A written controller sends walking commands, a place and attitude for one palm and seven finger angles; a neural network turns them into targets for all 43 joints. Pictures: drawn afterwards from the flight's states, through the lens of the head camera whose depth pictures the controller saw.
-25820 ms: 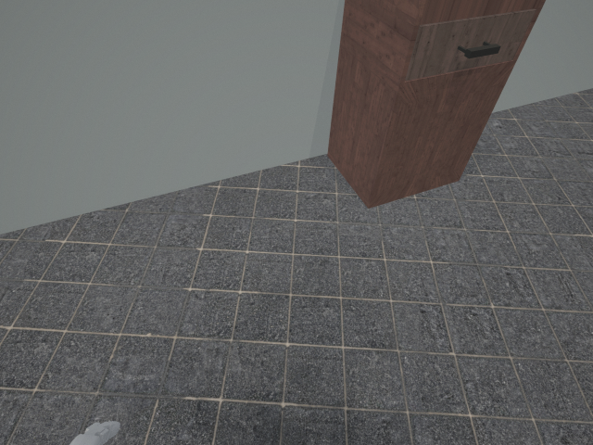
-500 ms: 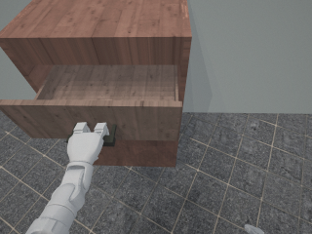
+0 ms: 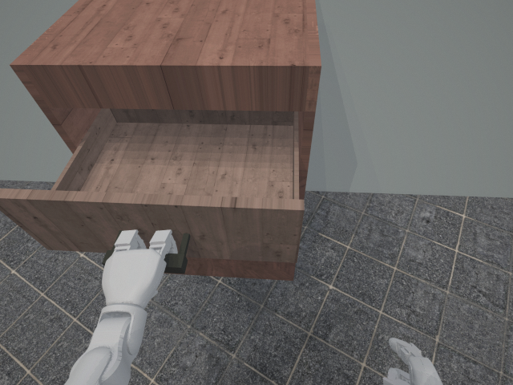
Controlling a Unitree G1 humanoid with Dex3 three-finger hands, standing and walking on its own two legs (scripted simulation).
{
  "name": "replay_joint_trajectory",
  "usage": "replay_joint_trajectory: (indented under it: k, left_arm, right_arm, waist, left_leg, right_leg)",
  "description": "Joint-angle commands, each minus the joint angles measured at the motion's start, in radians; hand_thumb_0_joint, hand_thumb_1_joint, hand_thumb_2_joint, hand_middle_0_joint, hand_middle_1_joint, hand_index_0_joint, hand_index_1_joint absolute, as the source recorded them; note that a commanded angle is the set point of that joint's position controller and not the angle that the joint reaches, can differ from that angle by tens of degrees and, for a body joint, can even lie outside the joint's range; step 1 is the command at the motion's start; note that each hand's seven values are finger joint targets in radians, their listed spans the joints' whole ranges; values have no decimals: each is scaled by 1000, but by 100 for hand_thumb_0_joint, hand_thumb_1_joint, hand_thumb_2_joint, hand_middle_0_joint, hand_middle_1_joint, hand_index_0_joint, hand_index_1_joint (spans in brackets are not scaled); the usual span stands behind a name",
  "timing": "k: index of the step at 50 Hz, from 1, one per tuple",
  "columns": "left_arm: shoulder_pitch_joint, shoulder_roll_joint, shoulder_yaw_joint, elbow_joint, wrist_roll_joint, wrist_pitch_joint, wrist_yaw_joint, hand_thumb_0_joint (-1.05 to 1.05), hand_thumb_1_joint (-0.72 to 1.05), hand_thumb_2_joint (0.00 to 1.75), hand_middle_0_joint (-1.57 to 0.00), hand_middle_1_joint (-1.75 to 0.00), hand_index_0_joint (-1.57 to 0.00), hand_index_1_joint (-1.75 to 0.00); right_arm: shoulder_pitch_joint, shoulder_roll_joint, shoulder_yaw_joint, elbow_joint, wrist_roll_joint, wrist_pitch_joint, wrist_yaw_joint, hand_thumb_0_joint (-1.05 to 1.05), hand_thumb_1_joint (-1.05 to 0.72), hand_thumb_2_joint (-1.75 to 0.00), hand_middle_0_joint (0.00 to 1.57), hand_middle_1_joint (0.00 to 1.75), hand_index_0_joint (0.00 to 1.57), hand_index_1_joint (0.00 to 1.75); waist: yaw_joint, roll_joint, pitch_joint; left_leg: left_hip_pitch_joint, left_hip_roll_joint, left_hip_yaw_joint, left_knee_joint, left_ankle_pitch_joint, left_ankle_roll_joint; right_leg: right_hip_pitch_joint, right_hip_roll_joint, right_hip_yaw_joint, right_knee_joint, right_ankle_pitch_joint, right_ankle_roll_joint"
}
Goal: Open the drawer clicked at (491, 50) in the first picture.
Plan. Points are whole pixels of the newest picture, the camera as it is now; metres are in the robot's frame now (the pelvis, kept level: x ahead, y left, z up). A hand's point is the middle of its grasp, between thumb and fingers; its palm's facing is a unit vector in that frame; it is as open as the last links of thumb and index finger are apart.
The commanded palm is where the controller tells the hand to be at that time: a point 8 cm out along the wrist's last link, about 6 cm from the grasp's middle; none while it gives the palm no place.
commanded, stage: pull the drawer open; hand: left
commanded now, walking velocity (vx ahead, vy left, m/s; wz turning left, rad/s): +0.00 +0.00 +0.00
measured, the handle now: (149, 249) +0.33 +0.21 +0.00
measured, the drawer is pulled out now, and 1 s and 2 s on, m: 0.23 0.30 0.30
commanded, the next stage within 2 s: open the thumb to release the handle in 0.92 s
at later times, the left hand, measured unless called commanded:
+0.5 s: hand (138, 323) +0.22 +0.20 -0.02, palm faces -0.02 -0.09 -1.00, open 5.8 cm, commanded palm +0.18 +0.21 +0.03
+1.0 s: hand (136, 330) +0.21 +0.20 -0.02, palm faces -0.02 -0.11 -0.99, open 5.8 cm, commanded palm +0.19 +0.22 +0.03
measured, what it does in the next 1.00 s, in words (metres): stands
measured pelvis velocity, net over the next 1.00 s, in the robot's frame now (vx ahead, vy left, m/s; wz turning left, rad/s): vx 0.01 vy -0.01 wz -0.02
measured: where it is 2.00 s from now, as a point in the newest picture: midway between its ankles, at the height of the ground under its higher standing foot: outside the picture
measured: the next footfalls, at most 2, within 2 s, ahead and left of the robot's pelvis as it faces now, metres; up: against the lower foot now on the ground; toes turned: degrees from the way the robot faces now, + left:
none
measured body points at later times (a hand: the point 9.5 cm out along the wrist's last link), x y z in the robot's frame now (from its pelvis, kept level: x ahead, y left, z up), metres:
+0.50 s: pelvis -0.01 -0.01 -0.01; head +0.04 -0.04 +0.44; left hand +0.21 +0.21 +0.03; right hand +0.19 -0.24 -0.12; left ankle -0.01 +0.11 -0.70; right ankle -0.03 -0.10 -0.70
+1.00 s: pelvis +0.01 -0.01 -0.02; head +0.06 -0.04 +0.43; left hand +0.20 +0.21 +0.03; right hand +0.20 -0.24 -0.13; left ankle -0.01 +0.11 -0.70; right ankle -0.03 -0.10 -0.70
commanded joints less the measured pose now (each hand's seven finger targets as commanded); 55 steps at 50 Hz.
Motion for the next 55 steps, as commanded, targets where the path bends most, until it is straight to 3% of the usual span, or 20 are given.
replay_joint_trajectory:
  k: [1,3,6,9,13,20,31,34,38,40,41,43,47,50,51,52,55]
  left_arm:
    - [-50,142,106,-261,-22,5,58,0,90,90,-40,-135,-40,-135]
    - [7,148,119,-268,-26,7,59,0,90,90,-40,-135,-40,-135]
    - [-11,136,99,-308,-22,3,63,0,90,90,-40,-135,-40,-135]
    - [53,159,132,-329,-23,0,71,0,90,90,-40,-135,-40,-135]
    - [78,144,114,-360,-23,-5,74,0,90,90,-40,-135,-40,-135]
    - [210,142,122,-429,-31,-9,79,0,90,90,-40,-135,-40,-135]
    - [386,157,151,-502,-34,-34,87,0,90,90,-40,-135,-40,-135]
    - [453,169,167,-522,-33,-32,88,0,90,90,-40,-135,-40,-135]
    - [521,155,152,-537,-36,-30,86,0,90,90,-40,-135,-40,-135]
    - [488,160,150,-575,-36,-31,85,0,90,90,-40,-135,-40,-135]
    - [515,175,171,-559,-34,-32,90,0,90,90,-40,-135,-40,-135]
    - [504,158,151,-572,-33,-32,91,0,90,90,-40,-135,-40,-135]
    - [590,187,196,-568,-45,-42,98,0,90,90,-40,-135,-40,-135]
    - [567,198,213,-566,-44,-42,104,0,90,90,-40,-135,-40,-135]
    - [259,232,216,-546,-16,-38,111,0,90,90,-40,-135,-40,-135]
    - [260,221,229,-540,-5,-43,121,0,83,87,-40,-134,-40,-134]
    - [346,202,225,-472,-18,-34,130,0,62,78,-38,-132,-38,-132]
  right_arm:
    - [-76,-112,-33,-149,-4,-44,-4,0,-90,-90,20,30,20,30]
    - [-89,-110,-28,-154,-4,-47,-5,0,-90,-90,20,30,20,30]
    - [-98,-110,-25,-156,-7,-47,-5,0,-90,-90,20,30,20,30]
    - [-106,-110,-25,-162,-10,-50,-4,0,-90,-90,20,30,20,30]
    - [-116,-104,-22,-166,-13,-52,-4,0,-90,-90,20,30,20,30]
    - [-132,-99,-15,-188,-17,-55,3,0,-90,-90,20,30,20,30]
    - [-140,-96,-10,-220,-23,-55,18,0,-90,-90,20,30,20,30]
    - [-147,-99,-4,-235,-24,-55,24,0,-90,-90,20,30,20,30]
    - [-142,-97,0,-242,-23,-56,32,0,-90,-90,20,30,20,30]
    - [-141,-100,-2,-246,-27,-54,35,0,-90,-90,20,30,20,30]
    - [-132,-98,-3,-245,-24,-56,34,0,-90,-90,20,30,20,30]
    - [-128,-100,-5,-246,-28,-56,37,0,-90,-90,20,30,20,30]
    - [-122,-102,-2,-249,-26,-62,35,0,-90,-90,20,30,20,30]
    - [-124,-103,-1,-242,-27,-61,31,0,-90,-90,20,30,20,30]
    - [-123,-119,-5,-195,-34,-48,18,0,-90,-90,20,30,20,30]
    - [-112,-106,-14,-204,-39,-52,9,0,-90,-90,20,30,20,30]
    - [-103,-102,-14,-198,-30,-62,5,0,-90,-90,20,30,20,30]
  waist:
    - [24,-55,-251]
    - [28,-73,-236]
    - [19,-52,-217]
    - [32,-60,-221]
    - [28,-53,-211]
    - [44,-50,-218]
    - [56,-53,-174]
    - [72,-23,-193]
    - [70,-38,-177]
    - [68,-17,-202]
    - [70,-32,-194]
    - [61,-39,-201]
    - [74,-65,-207]
    - [69,-65,-209]
    - [4,-76,-195]
    - [31,-35,-224]
    - [39,-43,-244]
  left_leg:
    - [213,-46,-34,-58,377,9]
    - [188,-52,-32,-58,348,9]
    - [189,-51,-34,-53,327,10]
    - [184,-52,-34,-49,322,8]
    - [178,-55,-34,-42,294,9]
    - [170,-55,-34,-30,293,6]
    - [138,-54,-39,2,258,6]
    - [130,-56,-41,6,278,2]
    - [118,-54,-39,18,294,3]
    - [133,-52,-41,23,307,3]
    - [127,-51,-41,27,314,4]
    - [132,-49,-44,36,321,4]
    - [106,-55,-39,43,341,5]
    - [103,-57,-35,45,338,4]
    - [88,-55,-47,64,290,5]
    - [106,-57,-40,64,288,4]
    - [122,-56,-36,64,315,3]
  right_leg:
    - [106,21,24,-80,450,-12]
    - [115,19,29,-80,455,-10]
    - [88,17,30,-78,427,-11]
    - [94,17,34,-74,424,-14]
    - [77,15,39,-69,408,-11]
    - [80,10,45,-54,418,-13]
    - [29,12,52,-30,373,-15]
    - [40,15,64,-15,390,-22]
    - [35,16,62,-3,422,-18]
    - [27,14,75,2,425,-20]
    - [31,17,66,7,434,-19]
    - [13,16,72,12,440,-18]
    - [55,11,82,19,529,-13]
    - [58,8,97,19,558,-12]
    - [-13,3,94,24,520,-8]
    - [-6,3,86,25,495,-7]
    - [13,7,74,25,512,-8]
